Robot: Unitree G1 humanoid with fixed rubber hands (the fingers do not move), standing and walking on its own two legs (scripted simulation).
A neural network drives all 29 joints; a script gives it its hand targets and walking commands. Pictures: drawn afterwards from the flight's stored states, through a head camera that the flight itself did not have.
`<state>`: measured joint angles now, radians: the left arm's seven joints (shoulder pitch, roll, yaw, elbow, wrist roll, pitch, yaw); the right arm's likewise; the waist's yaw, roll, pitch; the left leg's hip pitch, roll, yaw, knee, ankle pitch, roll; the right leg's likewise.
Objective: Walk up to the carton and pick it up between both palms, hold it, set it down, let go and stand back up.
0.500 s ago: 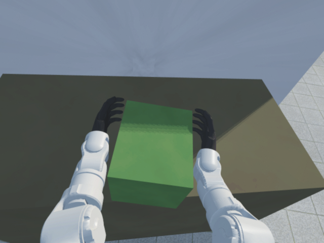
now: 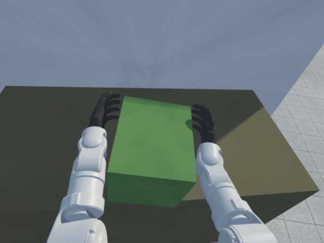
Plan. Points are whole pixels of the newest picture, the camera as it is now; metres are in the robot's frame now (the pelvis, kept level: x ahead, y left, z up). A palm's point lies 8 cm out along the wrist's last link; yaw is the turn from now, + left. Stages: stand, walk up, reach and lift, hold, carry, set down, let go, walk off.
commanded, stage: reach and lift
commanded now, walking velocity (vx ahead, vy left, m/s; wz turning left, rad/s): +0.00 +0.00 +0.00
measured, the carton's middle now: (150, 152) +0.35 +0.04 +0.03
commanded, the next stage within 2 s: hold in 1.52 s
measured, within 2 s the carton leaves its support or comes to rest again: neither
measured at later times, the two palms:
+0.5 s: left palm (100, 119) +0.36 +0.16 +0.14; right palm (218, 132) +0.35 -0.11 +0.13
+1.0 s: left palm (100, 114) +0.34 +0.15 +0.17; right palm (225, 125) +0.35 -0.12 +0.16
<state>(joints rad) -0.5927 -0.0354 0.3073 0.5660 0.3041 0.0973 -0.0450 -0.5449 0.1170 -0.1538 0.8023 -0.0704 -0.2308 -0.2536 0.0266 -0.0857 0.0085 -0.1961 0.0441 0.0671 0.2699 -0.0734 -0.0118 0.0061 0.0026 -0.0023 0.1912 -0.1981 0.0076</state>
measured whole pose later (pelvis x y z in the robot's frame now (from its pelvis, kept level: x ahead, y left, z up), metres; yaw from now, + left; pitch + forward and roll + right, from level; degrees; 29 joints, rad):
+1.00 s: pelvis -0.02 -0.01 +0.00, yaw +1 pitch -8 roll +0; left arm -0.57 -0.07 0.29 0.12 0.37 0.58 -0.04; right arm -0.61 0.04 0.00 0.53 0.15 0.17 -0.23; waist -0.06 -0.09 0.08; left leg -0.07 0.04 0.05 0.29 -0.08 -0.02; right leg 0.11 0.00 -0.02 0.28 -0.24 0.00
